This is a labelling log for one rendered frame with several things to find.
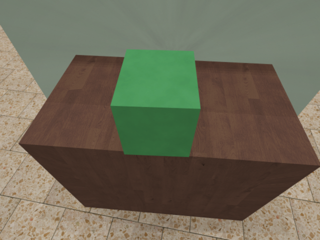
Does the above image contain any carton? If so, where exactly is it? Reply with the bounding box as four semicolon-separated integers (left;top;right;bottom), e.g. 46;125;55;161
110;49;201;157

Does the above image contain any pedestal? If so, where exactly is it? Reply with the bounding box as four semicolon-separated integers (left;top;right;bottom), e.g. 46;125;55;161
18;55;320;221

